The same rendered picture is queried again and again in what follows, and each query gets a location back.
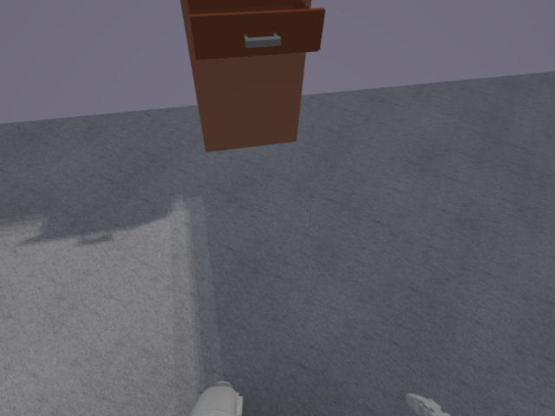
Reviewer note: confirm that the handle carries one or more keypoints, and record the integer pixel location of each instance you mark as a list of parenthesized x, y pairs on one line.
[(265, 41)]

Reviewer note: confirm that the cabinet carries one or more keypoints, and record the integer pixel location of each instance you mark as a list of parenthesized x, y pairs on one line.
[(247, 101)]

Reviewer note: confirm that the robot left shin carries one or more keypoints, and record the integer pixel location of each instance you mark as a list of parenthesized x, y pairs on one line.
[(223, 384)]

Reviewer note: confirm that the robot left thigh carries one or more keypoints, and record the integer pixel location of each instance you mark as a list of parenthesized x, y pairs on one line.
[(218, 401)]

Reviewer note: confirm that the drawer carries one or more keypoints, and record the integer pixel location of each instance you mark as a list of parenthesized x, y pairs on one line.
[(218, 27)]

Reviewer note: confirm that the right robot hand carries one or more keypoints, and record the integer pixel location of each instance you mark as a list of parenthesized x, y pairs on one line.
[(423, 406)]

